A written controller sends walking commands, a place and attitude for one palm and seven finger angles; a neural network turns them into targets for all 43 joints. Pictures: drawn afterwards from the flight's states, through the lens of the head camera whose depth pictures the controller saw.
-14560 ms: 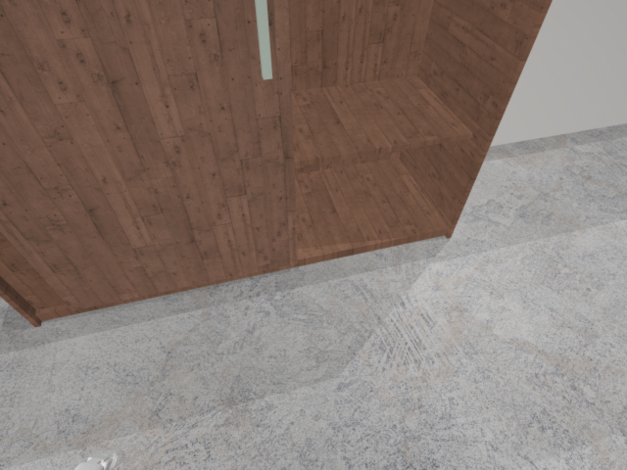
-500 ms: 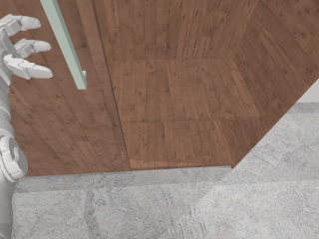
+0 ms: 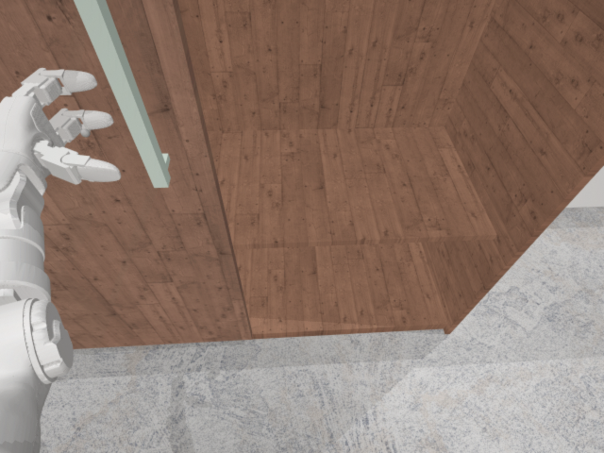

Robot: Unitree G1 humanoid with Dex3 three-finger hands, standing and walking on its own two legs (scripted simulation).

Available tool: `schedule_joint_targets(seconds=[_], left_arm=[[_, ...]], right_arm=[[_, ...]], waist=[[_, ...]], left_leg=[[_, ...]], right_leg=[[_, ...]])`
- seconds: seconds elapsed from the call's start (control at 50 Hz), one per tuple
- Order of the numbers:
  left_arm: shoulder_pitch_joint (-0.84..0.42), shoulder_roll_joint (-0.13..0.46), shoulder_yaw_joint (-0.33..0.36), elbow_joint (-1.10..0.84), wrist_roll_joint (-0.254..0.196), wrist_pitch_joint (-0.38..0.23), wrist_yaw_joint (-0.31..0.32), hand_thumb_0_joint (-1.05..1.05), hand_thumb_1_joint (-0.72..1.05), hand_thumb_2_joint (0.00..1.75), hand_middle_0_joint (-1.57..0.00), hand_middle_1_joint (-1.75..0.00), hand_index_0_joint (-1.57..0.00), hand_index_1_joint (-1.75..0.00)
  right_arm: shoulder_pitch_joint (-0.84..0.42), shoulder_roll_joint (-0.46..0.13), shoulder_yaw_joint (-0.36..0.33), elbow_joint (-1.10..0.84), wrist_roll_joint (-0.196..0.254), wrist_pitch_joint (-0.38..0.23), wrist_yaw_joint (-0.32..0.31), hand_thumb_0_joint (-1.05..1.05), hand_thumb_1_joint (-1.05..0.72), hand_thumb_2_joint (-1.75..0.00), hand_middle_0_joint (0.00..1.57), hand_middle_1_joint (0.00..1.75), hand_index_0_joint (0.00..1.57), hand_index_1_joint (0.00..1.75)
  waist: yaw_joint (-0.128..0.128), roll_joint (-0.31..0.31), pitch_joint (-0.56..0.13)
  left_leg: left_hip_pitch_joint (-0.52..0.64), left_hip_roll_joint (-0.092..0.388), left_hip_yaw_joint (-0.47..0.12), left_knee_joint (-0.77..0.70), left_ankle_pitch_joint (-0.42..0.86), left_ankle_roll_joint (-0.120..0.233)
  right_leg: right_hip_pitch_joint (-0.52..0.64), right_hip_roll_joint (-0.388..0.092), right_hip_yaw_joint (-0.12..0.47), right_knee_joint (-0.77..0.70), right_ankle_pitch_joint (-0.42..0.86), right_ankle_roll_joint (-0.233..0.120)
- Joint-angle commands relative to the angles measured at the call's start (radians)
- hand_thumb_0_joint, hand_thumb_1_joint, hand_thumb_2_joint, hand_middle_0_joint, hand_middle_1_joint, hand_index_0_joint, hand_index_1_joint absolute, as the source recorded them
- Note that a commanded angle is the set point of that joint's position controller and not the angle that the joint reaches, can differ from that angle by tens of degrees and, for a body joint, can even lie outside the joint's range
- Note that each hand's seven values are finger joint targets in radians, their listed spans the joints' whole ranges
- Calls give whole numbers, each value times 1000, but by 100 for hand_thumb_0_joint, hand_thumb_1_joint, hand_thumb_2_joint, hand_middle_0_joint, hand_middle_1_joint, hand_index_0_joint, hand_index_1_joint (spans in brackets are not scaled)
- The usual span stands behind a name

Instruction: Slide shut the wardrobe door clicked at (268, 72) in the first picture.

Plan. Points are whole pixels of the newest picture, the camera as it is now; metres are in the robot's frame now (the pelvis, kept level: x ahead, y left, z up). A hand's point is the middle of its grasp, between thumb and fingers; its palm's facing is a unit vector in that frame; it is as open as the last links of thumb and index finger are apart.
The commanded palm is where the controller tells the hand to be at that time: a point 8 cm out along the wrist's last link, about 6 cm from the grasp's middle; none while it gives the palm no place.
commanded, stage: move the hooked fingers beside the handle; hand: left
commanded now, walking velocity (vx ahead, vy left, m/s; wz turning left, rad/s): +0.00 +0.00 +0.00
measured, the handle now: (131, 85) +0.51 +0.20 +0.22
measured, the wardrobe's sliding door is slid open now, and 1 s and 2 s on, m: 0.67 0.67 0.67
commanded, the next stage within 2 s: feel for the door with the fingertips in 0.70 s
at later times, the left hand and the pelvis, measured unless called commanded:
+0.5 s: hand (75, 135) +0.44 +0.25 +0.20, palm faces +0.07 -1.00 -0.02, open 14.0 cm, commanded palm +0.42 +0.30 +0.19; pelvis +0.00 -0.01 +0.00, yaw +1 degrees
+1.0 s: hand (92, 127) +0.45 +0.24 +0.20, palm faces +0.02 -1.00 -0.02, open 14.0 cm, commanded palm +0.43 +0.28 +0.20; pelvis +0.00 +0.00 +0.00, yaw +0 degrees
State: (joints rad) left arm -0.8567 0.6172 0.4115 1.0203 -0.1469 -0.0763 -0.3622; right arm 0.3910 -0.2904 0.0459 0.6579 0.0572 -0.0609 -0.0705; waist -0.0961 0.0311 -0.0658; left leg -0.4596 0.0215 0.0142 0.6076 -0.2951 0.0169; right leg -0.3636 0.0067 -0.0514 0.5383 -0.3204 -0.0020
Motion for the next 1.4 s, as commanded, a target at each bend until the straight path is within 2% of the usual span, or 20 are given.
schedule_joint_targets(seconds=[0.0,0.14,0.2,0.22,0.32,0.38,0.42,0.46,0.48,0.52,0.56,0.66,0.76,0.9,1.04,1.1,1.18,1.24,1.32,1.38], left_arm=[[-448,261,43,-285,-40,-53,-6,0,-50,30,-30,-120,-30,-120],[-342,300,91,-337,-42,-21,3,0,-50,30,-30,-120,-30,-120],[-317,266,72,-367,-49,-1,-2,0,-50,30,-30,-120,-30,-120],[-325,298,93,-371,-49,-1,1,0,-50,30,-30,-120,-30,-120],[-370,247,43,-383,-51,9,-3,0,-50,30,-30,-120,-30,-120],[-413,256,41,-311,-52,11,-5,0,-50,30,-30,-120,-30,-120],[-437,289,50,-288,-43,0,-7,0,-50,30,-30,-120,-30,-120],[-458,257,13,-279,-34,-11,-14,0,-50,30,-30,-120,-30,-120],[-478,247,7,-276,-40,-17,-16,0,-50,30,-30,-120,-30,-120],[-478,277,31,-259,-48,-32,-18,0,-50,30,-30,-120,-30,-120],[-473,285,37,-267,-42,-37,-22,0,-50,30,-30,-120,-30,-120],[-441,322,54,-184,-27,-20,-23,0,-50,30,-30,-120,-30,-120],[-467,368,89,-246,-26,-56,-27,0,-50,30,-30,-120,-30,-120],[-423,249,27,-275,-49,-17,-25,0,-50,30,-30,-120,-30,-120],[-421,182,17,-389,-45,4,68,0,-50,30,-30,-120,-30,-120],[-400,130,-8,-449,-34,12,100,0,-50,30,-30,-120,-30,-120],[-375,181,46,-426,-23,29,140,0,-50,30,-30,-120,-30,-120],[-397,181,30,-424,-5,30,147,0,-50,30,-30,-120,-30,-120],[-434,178,22,-371,-11,26,130,0,-50,30,-30,-120,-30,-120],[-476,149,-21,-340,-9,15,106,0,-50,30,-30,-120,-30,-120]], right_arm=[[38,-169,-65,-95,1,-47,-12,0,-90,-90,20,30,20,30],[12,-166,-65,-114,4,-41,-8,0,-90,-90,20,30,20,30],[-9,-160,-64,-127,8,-41,-9,0,-90,-90,20,30,20,30],[-9,-164,-65,-122,8,-38,-11,0,-90,-90,20,30,20,30],[-24,-158,-63,-120,11,-42,-19,0,-90,-90,20,30,20,30],[-21,-164,-60,-103,13,-45,-26,0,-90,-90,20,30,20,30],[-14,-167,-57,-95,12,-48,-29,0,-90,-90,20,30,20,30],[-17,-159,-54,-95,12,-52,-29,0,-90,-90,20,30,20,30],[-13,-162,-54,-94,10,-56,-30,0,-90,-90,20,30,20,30],[-7,-167,-55,-84,9,-57,-31,0,-90,-90,20,30,20,30],[-9,-165,-55,-89,9,-59,-30,0,-90,-90,20,30,20,30],[5,-173,-54,-93,11,-48,-27,0,-90,-90,20,30,20,30],[19,-173,-60,-99,7,-47,-27,0,-90,-90,20,30,20,30],[19,-169,-66,-93,8,-56,-22,0,-90,-90,20,30,20,30],[3,-157,-71,-88,2,-68,-10,0,-90,-90,20,30,20,30],[-17,-146,-72,-98,2,-73,-3,0,-90,-90,20,30,20,30],[-32,-144,-68,-98,-1,-65,-5,0,-90,-90,20,30,20,30],[-43,-137,-62,-103,1,-58,-6,0,-90,-90,20,30,20,30],[-42,-140,-62,-97,3,-55,-15,0,-90,-90,20,30,20,30],[-41,-137,-60,-93,7,-55,-17,0,-90,-90,20,30,20,30]], waist=[[-4,87,-356],[26,60,-340],[28,68,-319],[27,41,-312],[9,71,-289],[-5,25,-255],[-4,46,-264],[-9,91,-264],[-16,53,-275],[-12,38,-286],[-2,79,-314],[2,41,-259],[4,76,-326],[3,94,-296],[11,62,-321],[21,97,-338],[34,16,-311],[32,43,-293],[15,-6,-290],[1,40,-285]], left_leg=[[364,-4,-54,-41,383,21],[354,-6,-45,-49,460,24],[356,-8,-39,-53,460,25],[343,-8,-36,-52,448,29],[361,-11,-34,-57,405,30],[325,-13,-36,-69,320,31],[319,-17,-34,-64,312,32],[335,-18,-39,-66,315,28],[338,-16,-45,-67,304,30],[333,-16,-40,-63,310,32],[350,-16,-43,-65,331,27],[274,-19,-32,-72,288,32],[320,-15,-37,-66,317,31],[353,-7,-47,-74,344,24],[392,-2,-57,-78,391,18],[430,1,-57,-77,438,13],[370,-5,-41,-86,413,20],[357,-10,-31,-85,406,22],[345,-13,-20,-77,366,30],[357,-16,-21,-78,359,26]], right_leg=[[20,19,15,-58,383,-20],[81,16,12,-56,462,-20],[81,14,13,-61,469,-18],[94,13,14,-64,472,-20],[62,10,18,-77,434,-20],[49,10,18,-87,382,-17],[56,6,26,-87,374,-20],[42,5,25,-87,370,-21],[37,6,23,-89,357,-17],[54,6,26,-89,368,-19],[60,5,26,-82,382,-20],[62,3,28,-84,368,-13],[73,10,32,-79,374,-15],[26,16,15,-89,355,-19],[38,20,5,-87,365,-21],[40,18,6,-79,384,-23],[97,16,10,-78,418,-20],[108,12,18,-78,433,-21],[112,11,27,-86,436,-17],[91,7,28,-86,432,-18]])
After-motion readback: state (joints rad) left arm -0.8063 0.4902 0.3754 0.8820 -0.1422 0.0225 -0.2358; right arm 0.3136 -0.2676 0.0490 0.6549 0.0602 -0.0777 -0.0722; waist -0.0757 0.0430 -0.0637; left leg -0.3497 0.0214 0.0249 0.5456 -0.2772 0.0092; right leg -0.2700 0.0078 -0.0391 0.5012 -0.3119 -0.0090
